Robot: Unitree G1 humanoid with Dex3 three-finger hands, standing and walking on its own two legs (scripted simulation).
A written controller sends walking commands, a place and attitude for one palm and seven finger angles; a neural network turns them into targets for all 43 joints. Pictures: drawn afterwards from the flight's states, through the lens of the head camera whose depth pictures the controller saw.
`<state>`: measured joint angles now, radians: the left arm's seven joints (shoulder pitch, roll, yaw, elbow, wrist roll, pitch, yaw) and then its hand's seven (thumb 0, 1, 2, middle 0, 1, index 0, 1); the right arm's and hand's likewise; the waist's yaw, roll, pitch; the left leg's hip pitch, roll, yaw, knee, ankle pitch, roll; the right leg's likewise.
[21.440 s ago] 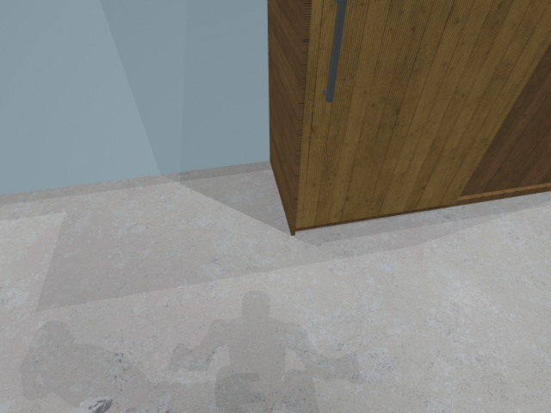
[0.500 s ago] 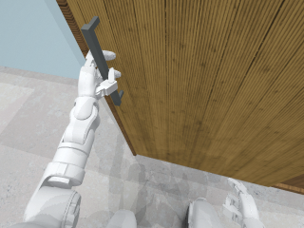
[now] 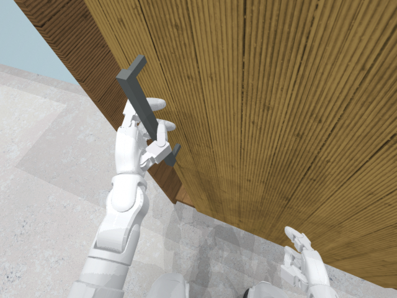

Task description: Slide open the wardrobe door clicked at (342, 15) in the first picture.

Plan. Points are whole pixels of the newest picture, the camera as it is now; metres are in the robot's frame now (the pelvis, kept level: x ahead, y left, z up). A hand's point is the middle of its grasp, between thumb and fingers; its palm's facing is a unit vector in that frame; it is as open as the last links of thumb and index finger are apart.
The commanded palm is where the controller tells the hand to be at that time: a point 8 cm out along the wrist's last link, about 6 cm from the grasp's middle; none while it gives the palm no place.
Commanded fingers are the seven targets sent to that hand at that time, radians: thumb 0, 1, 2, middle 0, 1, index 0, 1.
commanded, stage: step sideways, sliding the door along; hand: left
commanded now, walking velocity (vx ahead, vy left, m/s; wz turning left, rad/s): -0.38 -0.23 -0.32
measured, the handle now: (158, 122) +0.39 +0.15 +0.10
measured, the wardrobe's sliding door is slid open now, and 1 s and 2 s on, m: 0.13 0.40 0.69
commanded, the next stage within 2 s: none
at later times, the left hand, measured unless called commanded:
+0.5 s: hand (251, 178) +0.29 -0.03 +0.10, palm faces -0.02 -0.99 -0.14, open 5.9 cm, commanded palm +0.26 -0.04 +0.11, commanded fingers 0.00 0.90 0.90 -0.45 -1.40 -0.45 -1.40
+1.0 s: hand (328, 204) +0.27 -0.13 +0.11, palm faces -0.04 -1.00 -0.07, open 5.9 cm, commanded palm +0.24 -0.15 +0.11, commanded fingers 0.00 0.90 0.90 -0.45 -1.40 -0.45 -1.40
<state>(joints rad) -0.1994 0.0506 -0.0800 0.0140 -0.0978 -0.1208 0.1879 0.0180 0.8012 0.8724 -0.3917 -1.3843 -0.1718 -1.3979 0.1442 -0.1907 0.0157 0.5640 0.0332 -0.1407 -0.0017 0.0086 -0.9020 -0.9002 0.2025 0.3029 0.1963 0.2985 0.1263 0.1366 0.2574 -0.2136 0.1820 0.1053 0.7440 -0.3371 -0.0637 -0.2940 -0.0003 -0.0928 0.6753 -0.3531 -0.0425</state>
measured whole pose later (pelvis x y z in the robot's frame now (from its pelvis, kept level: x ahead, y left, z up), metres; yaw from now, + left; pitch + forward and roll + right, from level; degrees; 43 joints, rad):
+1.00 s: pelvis -0.10 -0.21 +0.02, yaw -14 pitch -3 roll -3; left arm -0.22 0.13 -0.03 0.10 -0.07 -0.08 0.15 0.02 0.82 0.86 -0.31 -1.38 -0.20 -1.38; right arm 0.25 -0.19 -0.01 0.59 0.02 -0.10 -0.03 0.01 -0.90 -0.90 0.20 0.30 0.20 0.30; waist 0.12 0.07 0.20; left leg -0.12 0.27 0.13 0.48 -0.28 -0.14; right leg -0.43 -0.06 0.01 0.86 -0.35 0.05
